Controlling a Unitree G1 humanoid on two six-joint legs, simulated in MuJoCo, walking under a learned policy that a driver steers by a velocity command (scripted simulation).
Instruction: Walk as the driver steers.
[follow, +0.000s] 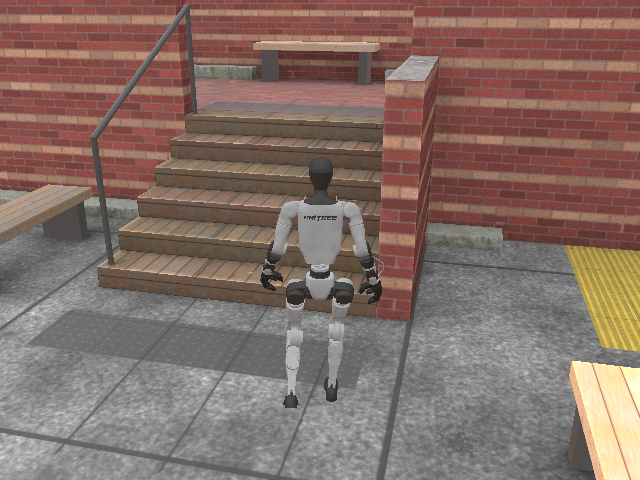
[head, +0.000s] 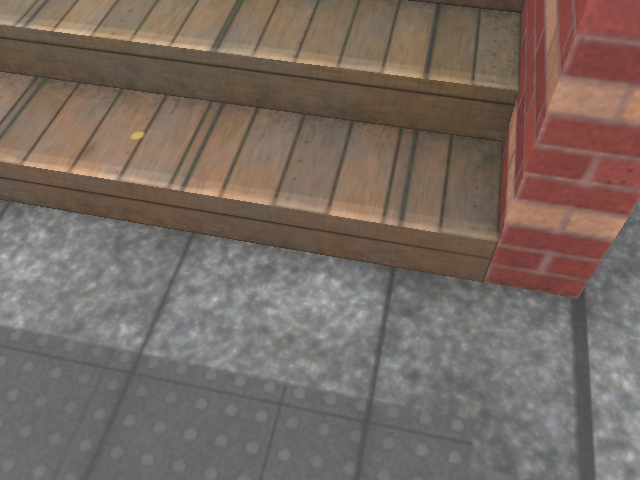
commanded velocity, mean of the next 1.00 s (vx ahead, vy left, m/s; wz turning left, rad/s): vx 0.50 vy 0.00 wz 0.04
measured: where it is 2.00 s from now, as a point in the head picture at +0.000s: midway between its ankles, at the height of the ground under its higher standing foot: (311, 337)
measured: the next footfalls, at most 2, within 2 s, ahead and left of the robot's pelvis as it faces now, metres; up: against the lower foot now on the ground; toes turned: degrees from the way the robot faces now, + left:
left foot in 0.40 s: +0.41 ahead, +0.11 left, +0.00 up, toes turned -10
right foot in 0.88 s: +0.62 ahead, -0.11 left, +0.00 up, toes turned +5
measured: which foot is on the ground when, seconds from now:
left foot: up 0.00-0.38, down 0.40-0.88, up 0.90-1.00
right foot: down 0.00-0.42, up 0.44-0.86, down 0.88-1.00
